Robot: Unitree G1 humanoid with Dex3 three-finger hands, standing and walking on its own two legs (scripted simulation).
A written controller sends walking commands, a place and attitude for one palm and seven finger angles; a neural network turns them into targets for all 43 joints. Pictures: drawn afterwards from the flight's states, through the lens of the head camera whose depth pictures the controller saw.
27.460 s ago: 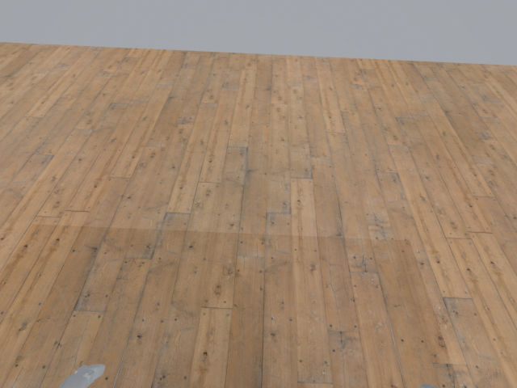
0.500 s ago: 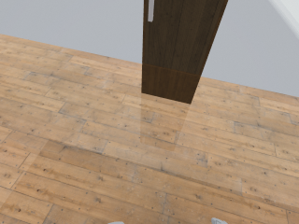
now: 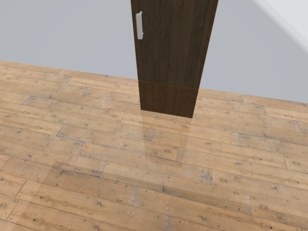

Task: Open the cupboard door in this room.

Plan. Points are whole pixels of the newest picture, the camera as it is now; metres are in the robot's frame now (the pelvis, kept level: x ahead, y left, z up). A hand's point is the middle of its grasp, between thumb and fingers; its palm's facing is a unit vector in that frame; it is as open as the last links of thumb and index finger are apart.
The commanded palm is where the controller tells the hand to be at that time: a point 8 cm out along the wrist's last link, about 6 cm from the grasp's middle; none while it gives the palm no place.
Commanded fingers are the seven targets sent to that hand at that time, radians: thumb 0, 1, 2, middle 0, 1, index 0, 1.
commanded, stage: stand and wait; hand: left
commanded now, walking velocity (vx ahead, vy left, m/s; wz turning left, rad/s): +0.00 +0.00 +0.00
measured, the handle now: (140, 25) +1.16 +0.13 +0.01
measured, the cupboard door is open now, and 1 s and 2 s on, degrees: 0 0 0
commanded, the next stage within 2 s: look at it before walking up in 0.34 s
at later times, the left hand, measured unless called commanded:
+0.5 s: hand out of the picture -0.02 +0.13 -0.18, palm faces +0.07 -0.99 -0.15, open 7.3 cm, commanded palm none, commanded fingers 0.00 0.90 0.90 -0.20 -0.30 -0.20 -0.30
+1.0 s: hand out of the picture -0.01 +0.17 -0.18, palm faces +0.05 -0.99 -0.16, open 7.3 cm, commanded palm none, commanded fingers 0.00 0.90 0.90 -0.20 -0.30 -0.20 -0.30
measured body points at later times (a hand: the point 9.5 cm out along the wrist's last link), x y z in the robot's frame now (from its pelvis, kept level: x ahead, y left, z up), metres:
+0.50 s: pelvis +0.01 -0.01 +0.00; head +0.01 -0.01 +0.45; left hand -0.02 +0.19 -0.16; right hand +0.00 -0.22 -0.17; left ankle +0.00 +0.14 -0.74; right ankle +0.00 -0.10 -0.74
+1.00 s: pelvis +0.01 +0.01 +0.00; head +0.02 +0.01 +0.45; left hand -0.01 +0.22 -0.16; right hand -0.01 -0.19 -0.16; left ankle +0.00 +0.14 -0.74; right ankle +0.00 -0.10 -0.74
